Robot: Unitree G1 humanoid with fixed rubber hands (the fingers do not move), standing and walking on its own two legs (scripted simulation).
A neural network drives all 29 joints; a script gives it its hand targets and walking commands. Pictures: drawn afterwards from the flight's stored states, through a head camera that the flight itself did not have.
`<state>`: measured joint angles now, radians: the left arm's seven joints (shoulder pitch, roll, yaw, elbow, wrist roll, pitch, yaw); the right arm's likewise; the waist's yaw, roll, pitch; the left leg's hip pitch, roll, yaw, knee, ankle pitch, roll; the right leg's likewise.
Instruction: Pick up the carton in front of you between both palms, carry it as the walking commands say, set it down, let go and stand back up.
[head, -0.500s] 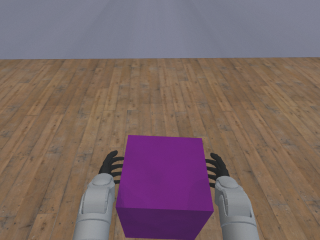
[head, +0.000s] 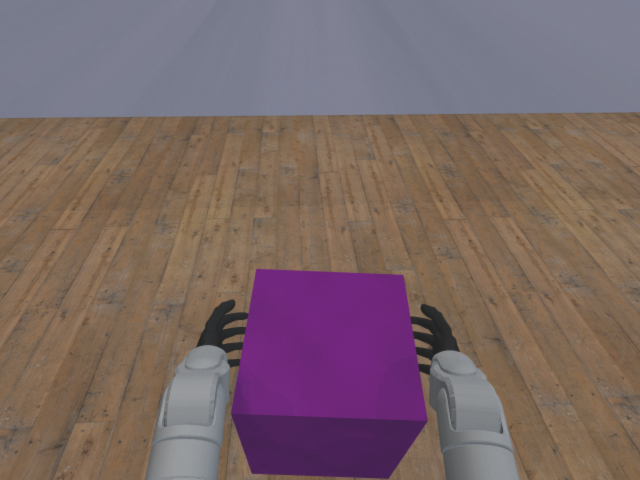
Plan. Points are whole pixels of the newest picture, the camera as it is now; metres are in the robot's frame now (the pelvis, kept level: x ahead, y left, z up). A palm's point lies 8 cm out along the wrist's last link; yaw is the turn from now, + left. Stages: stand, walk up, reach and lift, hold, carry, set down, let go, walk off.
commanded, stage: carry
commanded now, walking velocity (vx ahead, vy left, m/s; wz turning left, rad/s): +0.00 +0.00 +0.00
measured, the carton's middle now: (324, 377) +0.31 +0.00 -0.05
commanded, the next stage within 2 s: hold in 0.40 s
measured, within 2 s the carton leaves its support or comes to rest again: neither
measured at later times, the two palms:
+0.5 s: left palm (219, 362) +0.28 +0.14 +0.04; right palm (457, 371) +0.27 -0.16 +0.04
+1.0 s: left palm (223, 344) +0.30 +0.13 +0.05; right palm (461, 381) +0.25 -0.16 +0.05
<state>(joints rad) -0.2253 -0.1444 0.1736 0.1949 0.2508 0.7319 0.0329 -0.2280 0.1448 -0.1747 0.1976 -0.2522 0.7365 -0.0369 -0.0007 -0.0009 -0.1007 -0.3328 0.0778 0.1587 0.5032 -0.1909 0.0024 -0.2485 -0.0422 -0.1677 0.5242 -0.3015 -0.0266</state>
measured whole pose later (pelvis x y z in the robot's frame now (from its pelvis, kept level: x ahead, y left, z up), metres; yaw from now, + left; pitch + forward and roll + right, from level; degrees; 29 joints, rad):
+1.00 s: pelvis -0.02 +0.03 +0.01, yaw -9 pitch -9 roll +0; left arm -0.36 -0.18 0.32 0.37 0.34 0.70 0.01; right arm -0.37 0.18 -0.34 0.40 -0.36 0.68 0.02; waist 0.00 -0.02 0.04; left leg -0.10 -0.03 -0.02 0.43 -0.18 0.02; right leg -0.07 0.01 0.06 0.44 -0.23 0.00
